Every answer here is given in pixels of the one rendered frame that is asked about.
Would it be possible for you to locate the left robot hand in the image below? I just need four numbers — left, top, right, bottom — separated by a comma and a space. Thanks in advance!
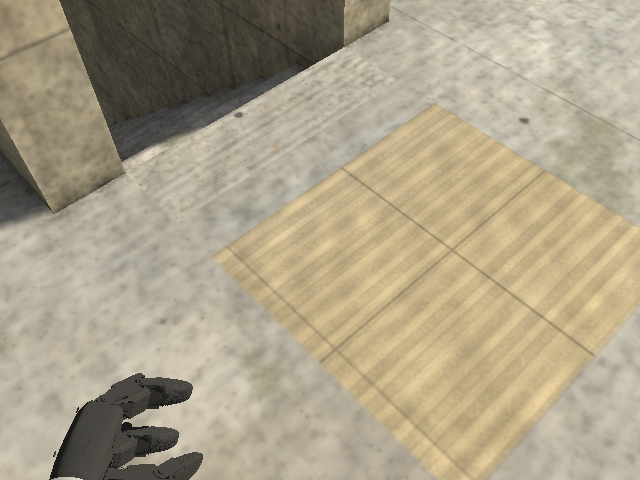
49, 373, 203, 480

